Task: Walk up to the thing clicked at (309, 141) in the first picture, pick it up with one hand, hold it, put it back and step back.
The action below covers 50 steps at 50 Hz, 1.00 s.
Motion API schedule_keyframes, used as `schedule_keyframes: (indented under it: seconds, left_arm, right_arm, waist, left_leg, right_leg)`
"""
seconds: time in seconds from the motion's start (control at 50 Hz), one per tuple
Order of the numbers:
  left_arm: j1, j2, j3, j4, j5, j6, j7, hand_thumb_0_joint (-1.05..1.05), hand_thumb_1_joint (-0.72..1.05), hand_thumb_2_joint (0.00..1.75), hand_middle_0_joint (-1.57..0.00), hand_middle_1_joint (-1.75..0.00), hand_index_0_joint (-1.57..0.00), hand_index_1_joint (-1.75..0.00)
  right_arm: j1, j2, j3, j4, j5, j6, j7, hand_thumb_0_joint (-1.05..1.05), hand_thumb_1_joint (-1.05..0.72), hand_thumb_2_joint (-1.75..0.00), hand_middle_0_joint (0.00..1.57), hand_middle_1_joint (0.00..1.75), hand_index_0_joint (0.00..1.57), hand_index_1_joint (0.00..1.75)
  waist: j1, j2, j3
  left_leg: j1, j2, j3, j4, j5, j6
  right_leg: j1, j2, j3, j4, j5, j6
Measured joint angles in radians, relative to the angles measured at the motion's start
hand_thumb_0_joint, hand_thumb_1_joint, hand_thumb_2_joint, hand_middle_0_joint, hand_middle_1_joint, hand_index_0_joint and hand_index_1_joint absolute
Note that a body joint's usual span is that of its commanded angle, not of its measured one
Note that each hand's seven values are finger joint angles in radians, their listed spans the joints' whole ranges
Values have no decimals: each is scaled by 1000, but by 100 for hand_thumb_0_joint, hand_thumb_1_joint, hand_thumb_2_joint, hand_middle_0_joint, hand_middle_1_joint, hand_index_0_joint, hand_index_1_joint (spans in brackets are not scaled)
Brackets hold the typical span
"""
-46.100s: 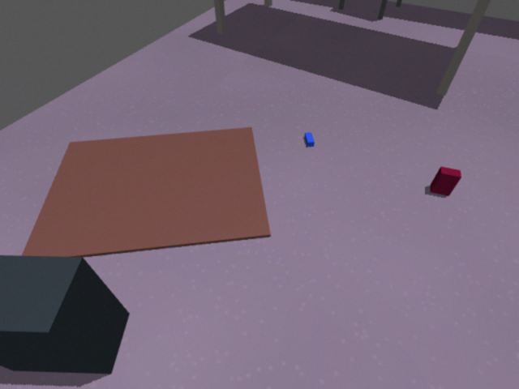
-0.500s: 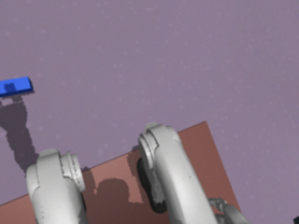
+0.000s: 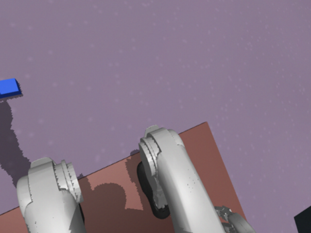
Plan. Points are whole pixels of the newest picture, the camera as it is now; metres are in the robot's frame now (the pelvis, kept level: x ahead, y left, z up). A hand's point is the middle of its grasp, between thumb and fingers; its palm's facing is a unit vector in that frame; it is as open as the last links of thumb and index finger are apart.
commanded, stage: rise first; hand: left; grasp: from above
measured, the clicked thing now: out of the picture +0.53 +0.29 -0.32
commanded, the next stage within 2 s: approach in 0.64 s
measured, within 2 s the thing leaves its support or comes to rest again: neither
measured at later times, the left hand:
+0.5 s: hand out of the picture +0.49 +0.33 -0.18, palm faces -0.45 -0.10 -0.89, open 12.9 cm
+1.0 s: hand out of the picture +0.50 +0.29 -0.18, palm faces -0.44 -0.07 -0.90, open 12.7 cm
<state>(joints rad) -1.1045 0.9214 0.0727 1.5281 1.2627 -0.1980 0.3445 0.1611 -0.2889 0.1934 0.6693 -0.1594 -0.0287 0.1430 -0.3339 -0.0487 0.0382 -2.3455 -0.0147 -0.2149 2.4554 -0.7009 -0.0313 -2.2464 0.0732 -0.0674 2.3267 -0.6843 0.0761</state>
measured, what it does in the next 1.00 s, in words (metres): stands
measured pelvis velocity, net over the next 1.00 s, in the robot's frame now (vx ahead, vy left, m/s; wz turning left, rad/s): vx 0.00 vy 0.00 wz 0.00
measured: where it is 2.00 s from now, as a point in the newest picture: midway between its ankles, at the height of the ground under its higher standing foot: (119, 217)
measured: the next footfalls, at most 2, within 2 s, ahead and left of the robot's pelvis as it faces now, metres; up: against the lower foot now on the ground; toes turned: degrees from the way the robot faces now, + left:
none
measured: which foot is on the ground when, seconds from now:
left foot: down 0.00-1.00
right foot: down 0.00-1.00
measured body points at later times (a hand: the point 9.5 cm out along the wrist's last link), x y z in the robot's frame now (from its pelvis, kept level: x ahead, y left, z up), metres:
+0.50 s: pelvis +0.00 +0.00 +0.00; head +0.26 +0.11 +0.35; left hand +0.51 +0.33 -0.13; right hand +0.04 -0.26 -0.07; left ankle +0.07 +0.13 -0.29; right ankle +0.11 -0.13 -0.29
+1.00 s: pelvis +0.00 +0.00 +0.00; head +0.25 +0.10 +0.35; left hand +0.52 +0.30 -0.13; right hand +0.03 -0.26 -0.08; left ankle +0.07 +0.13 -0.29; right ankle +0.11 -0.13 -0.29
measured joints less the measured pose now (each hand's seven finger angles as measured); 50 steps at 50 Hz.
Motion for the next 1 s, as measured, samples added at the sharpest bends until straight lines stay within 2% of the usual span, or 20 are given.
schedule_keyframes:
  seconds: [0.12, 0.46, 0.52, 0.66, 0.78, 0.84, 1.0]
  left_arm:
    - [3, 14, 4, -14, 9, -8, -4, 0, -32, 83, -26, -84, -26, -83]
    - [12, 18, -4, -43, 3, -5, -33, 0, -31, 83, -28, -81, -28, -81]
    - [12, 16, -3, -39, 1, -7, -31, 0, -31, 82, -28, -80, -28, -80]
    - [14, 10, -9, -34, 8, -8, -26, 0, -30, 82, -29, -80, -29, -80]
    - [7, 7, -9, -29, 5, -5, -20, 0, -30, 81, -30, -80, -29, -80]
    - [2, 2, -21, -21, -1, 1, -21, 0, -29, 81, -30, -81, -29, -81]
    - [-50, -52, -94, -22, -3, 9, -11, 0, -29, 80, -28, -86, -29, -85]
  right_arm:
    - [4, -5, 9, -7, -2, 4, -1, 0, -90, -90, 20, 30, 20, 30]
    - [13, -6, 18, -23, 2, 9, 9, 0, -90, -90, 20, 30, 20, 30]
    - [13, -6, 17, -24, 3, 9, 10, 0, -90, -90, 20, 30, 20, 30]
    - [16, -9, 13, -28, 6, 9, 8, 0, -90, -90, 20, 30, 20, 30]
    - [14, -8, 11, -24, 5, 4, 9, 0, -90, -90, 20, 30, 20, 30]
    - [14, -6, 10, -24, 4, 1, 9, 0, -90, -90, 20, 30, 20, 30]
    - [22, 0, 9, -10, 2, -14, 3, 0, -91, -90, 20, 30, 20, 30]
  waist:
    - [-2, 1, 6]
    - [-2, 2, 3]
    - [-2, 3, 0]
    - [-1, 9, -6]
    - [0, 8, -4]
    - [-1, 7, -5]
    - [-11, -4, -10]
  left_leg:
    - [-4, 0, -2, 1, 1, 5]
    - [0, -1, -4, -7, 6, 8]
    - [1, -1, -6, -6, 7, 8]
    - [-3, -2, -2, -10, 13, 7]
    - [-2, -2, -1, -9, 14, 6]
    - [-4, -2, -1, -9, 16, 5]
    - [-12, -2, 0, -9, 19, 0]
  right_leg:
    - [2, 0, -3, -5, 1, -1]
    - [10, -3, -7, -16, 6, -2]
    - [11, -3, -8, -17, 7, 2]
    - [6, -6, -7, -17, 11, -11]
    - [5, -5, -5, -14, 13, 1]
    - [2, -6, -4, -13, 14, 0]
    - [-10, -6, -3, -8, 18, -8]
